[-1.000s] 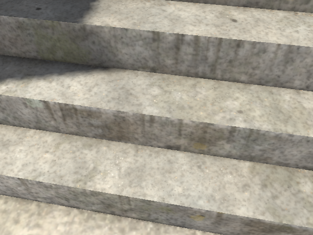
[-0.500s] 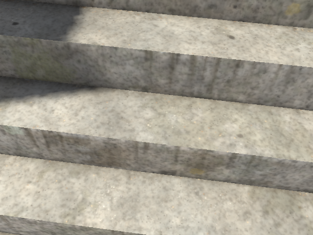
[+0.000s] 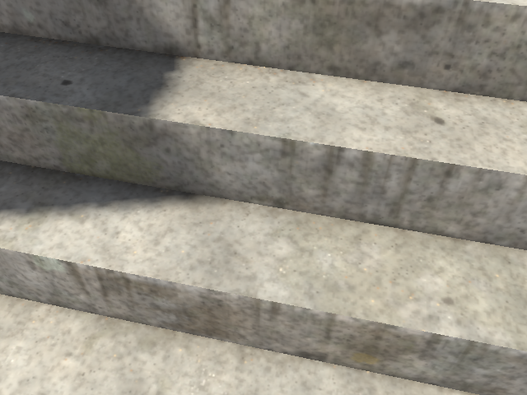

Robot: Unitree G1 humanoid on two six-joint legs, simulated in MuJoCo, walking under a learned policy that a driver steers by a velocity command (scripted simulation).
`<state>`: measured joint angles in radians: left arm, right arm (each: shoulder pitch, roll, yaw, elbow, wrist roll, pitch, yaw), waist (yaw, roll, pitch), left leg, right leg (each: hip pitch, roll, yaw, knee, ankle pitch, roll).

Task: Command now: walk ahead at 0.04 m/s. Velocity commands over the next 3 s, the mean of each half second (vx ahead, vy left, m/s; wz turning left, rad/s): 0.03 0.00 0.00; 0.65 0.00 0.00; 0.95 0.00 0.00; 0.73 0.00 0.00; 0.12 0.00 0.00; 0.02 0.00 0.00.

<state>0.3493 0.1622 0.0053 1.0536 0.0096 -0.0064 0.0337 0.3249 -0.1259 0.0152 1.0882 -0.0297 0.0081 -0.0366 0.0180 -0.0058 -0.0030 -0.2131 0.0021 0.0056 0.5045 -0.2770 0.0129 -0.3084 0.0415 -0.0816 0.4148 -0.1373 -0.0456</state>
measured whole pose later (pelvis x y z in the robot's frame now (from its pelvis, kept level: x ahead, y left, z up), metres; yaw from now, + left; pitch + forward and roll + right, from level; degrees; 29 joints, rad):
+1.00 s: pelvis +0.24 -0.10 +0.02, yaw -3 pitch +5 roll -1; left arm -0.12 0.10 -0.05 0.59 0.04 -0.04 0.02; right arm 0.43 -0.21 -0.04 1.10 0.06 -0.11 0.02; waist 0.00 0.05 0.01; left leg 0.01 0.15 -0.03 0.53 -0.20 0.03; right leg -1.13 0.00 -0.04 1.54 -0.50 -0.08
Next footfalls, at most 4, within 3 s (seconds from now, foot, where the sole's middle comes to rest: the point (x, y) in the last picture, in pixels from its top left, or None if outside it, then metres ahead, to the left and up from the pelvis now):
0.96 right None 0.40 -0.22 -0.57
1.46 left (305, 256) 0.67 -0.05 -0.37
1.84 right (385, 111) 0.90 -0.21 -0.16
2.42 left None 1.16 0.03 0.05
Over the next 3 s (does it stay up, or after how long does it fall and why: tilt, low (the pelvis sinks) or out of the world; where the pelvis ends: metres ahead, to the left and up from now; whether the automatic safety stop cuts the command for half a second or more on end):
stays up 1.07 -0.08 0.81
